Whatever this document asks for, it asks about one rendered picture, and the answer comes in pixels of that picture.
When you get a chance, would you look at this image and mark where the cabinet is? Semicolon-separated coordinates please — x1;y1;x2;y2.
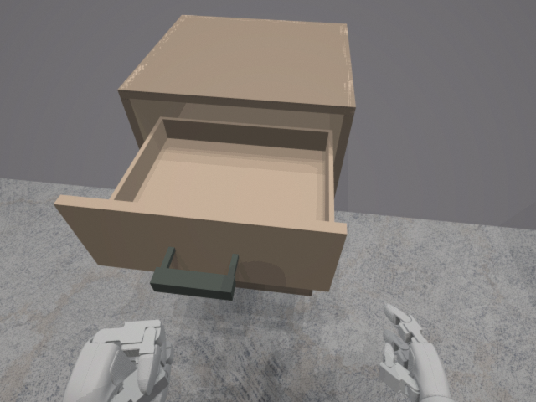
118;15;356;296

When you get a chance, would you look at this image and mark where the left robot hand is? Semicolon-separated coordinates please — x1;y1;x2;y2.
63;320;175;402

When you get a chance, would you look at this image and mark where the handle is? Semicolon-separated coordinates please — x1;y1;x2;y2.
150;246;239;301

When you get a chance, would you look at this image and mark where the drawer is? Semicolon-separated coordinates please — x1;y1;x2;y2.
54;116;347;292

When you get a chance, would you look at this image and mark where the right robot hand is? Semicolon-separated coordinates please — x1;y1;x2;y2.
379;303;451;402

